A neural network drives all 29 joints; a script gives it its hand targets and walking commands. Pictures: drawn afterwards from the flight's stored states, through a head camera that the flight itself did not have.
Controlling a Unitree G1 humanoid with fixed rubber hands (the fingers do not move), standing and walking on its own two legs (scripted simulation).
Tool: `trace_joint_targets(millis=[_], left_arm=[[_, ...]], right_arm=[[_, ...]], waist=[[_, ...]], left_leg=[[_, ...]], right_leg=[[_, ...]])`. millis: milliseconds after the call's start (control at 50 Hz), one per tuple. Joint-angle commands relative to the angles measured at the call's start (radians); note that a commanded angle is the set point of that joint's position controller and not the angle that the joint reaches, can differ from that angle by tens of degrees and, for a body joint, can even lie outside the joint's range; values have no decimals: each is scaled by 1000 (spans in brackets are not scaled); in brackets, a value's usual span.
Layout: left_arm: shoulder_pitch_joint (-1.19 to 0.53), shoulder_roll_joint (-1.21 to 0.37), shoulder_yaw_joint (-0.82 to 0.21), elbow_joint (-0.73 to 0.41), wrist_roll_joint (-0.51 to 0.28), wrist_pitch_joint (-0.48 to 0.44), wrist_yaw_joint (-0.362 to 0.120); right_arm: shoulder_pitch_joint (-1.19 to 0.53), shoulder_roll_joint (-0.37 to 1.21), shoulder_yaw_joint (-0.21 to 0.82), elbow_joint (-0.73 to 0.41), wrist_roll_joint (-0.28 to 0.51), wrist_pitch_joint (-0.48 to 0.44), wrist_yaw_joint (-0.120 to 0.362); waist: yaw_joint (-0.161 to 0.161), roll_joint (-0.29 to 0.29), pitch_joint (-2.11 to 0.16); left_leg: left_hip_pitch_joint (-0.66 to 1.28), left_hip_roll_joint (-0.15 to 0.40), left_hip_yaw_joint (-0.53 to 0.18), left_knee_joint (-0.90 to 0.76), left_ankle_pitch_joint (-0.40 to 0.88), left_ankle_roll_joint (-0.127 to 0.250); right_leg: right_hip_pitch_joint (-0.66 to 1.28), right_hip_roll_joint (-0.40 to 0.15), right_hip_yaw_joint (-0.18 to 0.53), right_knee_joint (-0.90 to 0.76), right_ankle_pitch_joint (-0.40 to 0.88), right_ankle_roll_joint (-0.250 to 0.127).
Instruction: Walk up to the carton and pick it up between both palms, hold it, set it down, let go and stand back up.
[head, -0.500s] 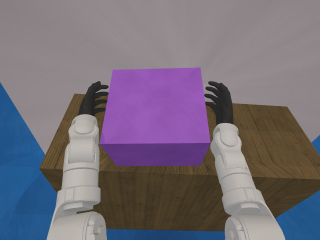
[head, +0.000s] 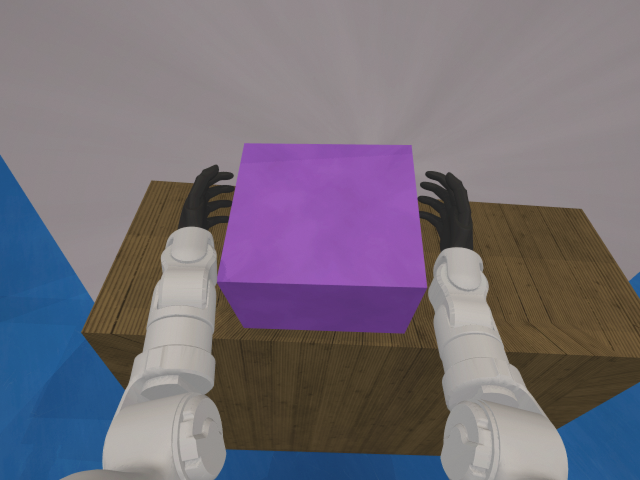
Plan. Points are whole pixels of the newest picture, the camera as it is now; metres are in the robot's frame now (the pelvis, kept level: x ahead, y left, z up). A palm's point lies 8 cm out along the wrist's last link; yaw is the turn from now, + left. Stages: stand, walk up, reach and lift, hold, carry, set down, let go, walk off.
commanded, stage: set down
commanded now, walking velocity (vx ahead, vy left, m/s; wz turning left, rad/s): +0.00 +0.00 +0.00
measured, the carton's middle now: (325, 239) +0.42 -0.01 +0.05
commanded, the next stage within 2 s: none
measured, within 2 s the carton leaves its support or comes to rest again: neither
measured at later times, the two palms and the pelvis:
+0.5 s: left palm (207, 229) +0.39 +0.15 +0.08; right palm (450, 244) +0.38 -0.17 +0.09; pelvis +0.00 +0.00 +0.00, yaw -1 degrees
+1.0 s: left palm (214, 236) +0.41 +0.15 +0.06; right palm (447, 251) +0.39 -0.18 +0.07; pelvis +0.01 +0.00 +0.00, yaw -1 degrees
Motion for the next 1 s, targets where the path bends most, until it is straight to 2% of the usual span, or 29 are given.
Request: trace_joint_targets(millis=[0, 60, 100, 120, 180, 220, 360, 380, 460, 560, 600, 680, 760, 820, 860, 920, 980], left_arm=[[-549, -396, -329, -80, -53, -93, -141], [-554, -403, -311, -38, -49, -96, -140], [-557, -410, -321, -52, -57, -107, -135], [-562, -415, -328, -45, -56, -110, -131], [-553, -412, -293, -5, -46, -113, -133], [-557, -408, -290, -9, -42, -123, -130], [-581, -411, -274, 39, -51, -156, -110], [-594, -404, -264, 51, -46, -157, -111], [-584, -395, -234, 61, -44, -162, -118], [-595, -409, -237, 88, -36, -185, -104], [-584, -396, -204, 112, -27, -186, -108], [-597, -386, -203, 116, -36, -205, -111], [-609, -403, -217, 139, -35, -235, -95], [-612, -399, -208, 145, -42, -249, -94], [-610, -397, -206, 158, -41, -256, -93], [-604, -399, -205, 183, -39, -268, -95], [-601, -392, -191, 202, -37, -283, -94]], right_arm=[[-487, 382, 278, -45, -64, -18, 145], [-503, 381, 249, -34, -79, -12, 151], [-506, 388, 254, -49, -76, -18, 154], [-498, 384, 246, -28, -80, -17, 155], [-504, 389, 220, -29, -103, -10, 160], [-509, 401, 223, -38, -106, -15, 164], [-515, 405, 186, -1, -132, -12, 181], [-522, 409, 170, 10, -138, -6, 183], [-506, 422, 157, 3, -164, 9, 186], [-511, 428, 141, 12, -178, -4, 193], [-511, 433, 134, 21, -188, 2, 198], [-509, 450, 132, 15, -200, 1, 196], [-513, 447, 117, 29, -216, -16, 201], [-508, 458, 111, 42, -222, -14, 208], [-500, 462, 106, 55, -229, -17, 207], [-510, 462, 103, 44, -235, -27, 201], [-513, 474, 106, 45, -242, -30, 202]], waist=[[2, 35, -389], [1, 37, -372], [4, 51, -412], [-9, 59, -410], [2, 41, -396], [13, 44, -415], [12, 52, -452], [14, 49, -444], [5, 18, -443], [13, 64, -489], [20, 33, -468], [17, 32, -482], [16, 58, -527], [23, 47, -544], [12, 42, -541], [14, 50, -548], [24, 32, -541]], left_leg=[[98, -36, 77, 23, 285, -28], [79, -35, 80, 15, 257, -24], [91, -35, 77, 29, 288, -30], [105, -31, 77, 34, 303, -35], [87, -33, 79, 27, 275, -27], [75, -32, 81, 36, 307, -26], [74, -24, 76, 50, 308, -29], [67, -24, 77, 42, 288, -27], [32, -28, 79, 31, 265, -9], [60, -22, 78, 57, 326, -25], [42, -21, 79, 47, 297, -14], [-6, -25, 79, 49, 299, -8], [39, -15, 74, 67, 335, -21], [20, -14, 73, 65, 328, -18], [16, -13, 70, 70, 342, -19], [-7, -18, 71, 76, 342, -19], [-38, -15, 69, 65, 318, -10]], right_leg=[[76, 28, -71, 33, 346, 54], [68, 24, -65, 31, 326, 53], [62, 26, -62, 43, 351, 50], [44, 27, -63, 40, 353, 48], [40, 25, -61, 37, 341, 54], [53, 27, -62, 52, 381, 53], [0, 29, -57, 58, 359, 46], [-11, 27, -56, 53, 339, 46], [28, 21, -44, 66, 403, 62], [-19, 25, -47, 72, 396, 51], [-16, 24, -45, 71, 395, 54], [17, 16, -35, 93, 458, 67], [-47, 22, -42, 88, 435, 55], [-50, 21, -39, 89, 432, 55], [-48, 22, -38, 96, 459, 55], [-35, 20, -36, 106, 483, 58], [-21, 16, -29, 105, 477, 57]])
